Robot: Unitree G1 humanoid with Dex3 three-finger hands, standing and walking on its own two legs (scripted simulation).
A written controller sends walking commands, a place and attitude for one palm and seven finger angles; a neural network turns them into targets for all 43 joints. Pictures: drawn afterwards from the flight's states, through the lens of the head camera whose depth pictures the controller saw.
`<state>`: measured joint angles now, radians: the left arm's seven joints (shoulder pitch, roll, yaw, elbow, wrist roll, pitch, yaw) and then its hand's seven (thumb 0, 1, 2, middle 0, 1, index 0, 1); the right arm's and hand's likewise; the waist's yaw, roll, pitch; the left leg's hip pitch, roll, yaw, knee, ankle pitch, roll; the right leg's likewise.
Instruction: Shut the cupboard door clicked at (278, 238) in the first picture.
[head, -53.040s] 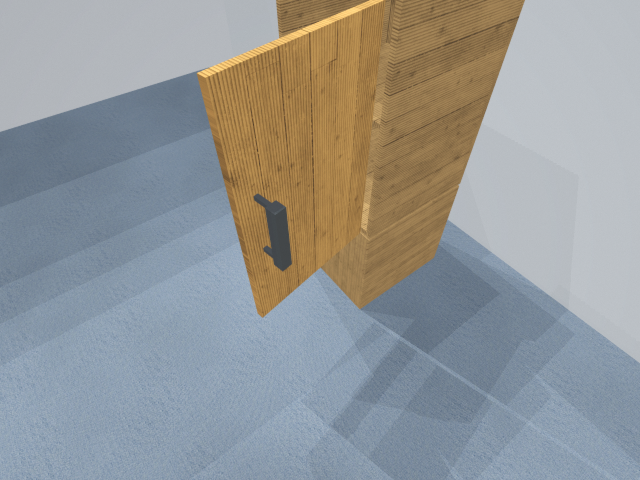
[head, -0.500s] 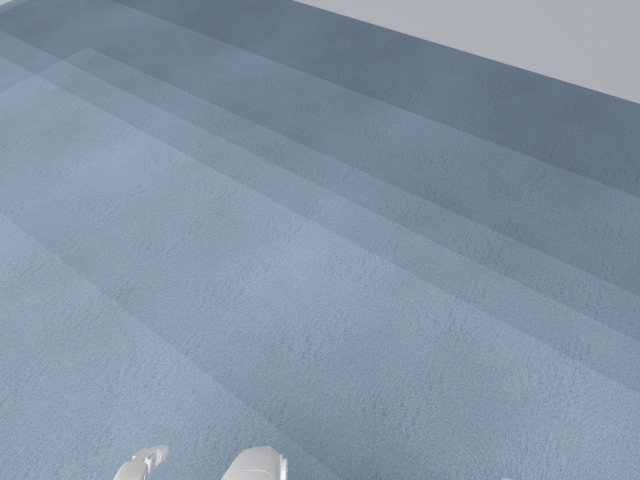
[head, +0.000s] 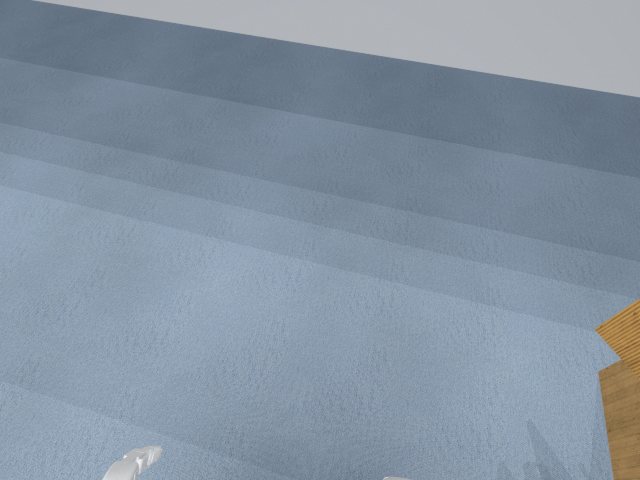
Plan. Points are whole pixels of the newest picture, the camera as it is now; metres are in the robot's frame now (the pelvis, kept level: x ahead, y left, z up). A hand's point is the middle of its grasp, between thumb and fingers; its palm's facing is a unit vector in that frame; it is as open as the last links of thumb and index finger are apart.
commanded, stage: turn to face it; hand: left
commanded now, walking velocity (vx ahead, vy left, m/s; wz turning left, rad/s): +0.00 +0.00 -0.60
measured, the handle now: out of the picture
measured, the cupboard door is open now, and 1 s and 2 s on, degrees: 40 40 40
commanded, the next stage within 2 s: take the last steps up to it in 1.76 s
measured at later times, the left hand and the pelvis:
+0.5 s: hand (202, 457) +0.16 +0.18 -0.17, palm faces -0.25 -0.95 -0.18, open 7.4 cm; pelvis +0.02 +0.01 +0.00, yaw -17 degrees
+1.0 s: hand (275, 421) +0.21 +0.08 -0.15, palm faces -0.52 -0.81 -0.25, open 7.4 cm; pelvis +0.03 -0.04 +0.00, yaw -33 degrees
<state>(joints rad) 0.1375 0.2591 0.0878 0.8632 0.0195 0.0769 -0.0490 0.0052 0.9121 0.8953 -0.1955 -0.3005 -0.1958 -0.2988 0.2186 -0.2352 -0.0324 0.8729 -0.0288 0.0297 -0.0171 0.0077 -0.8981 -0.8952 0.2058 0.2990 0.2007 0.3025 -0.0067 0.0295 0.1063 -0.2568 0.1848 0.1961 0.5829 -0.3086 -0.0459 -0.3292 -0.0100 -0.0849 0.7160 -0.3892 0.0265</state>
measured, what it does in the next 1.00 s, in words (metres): steps on the spot, turning right: right foot, then left foot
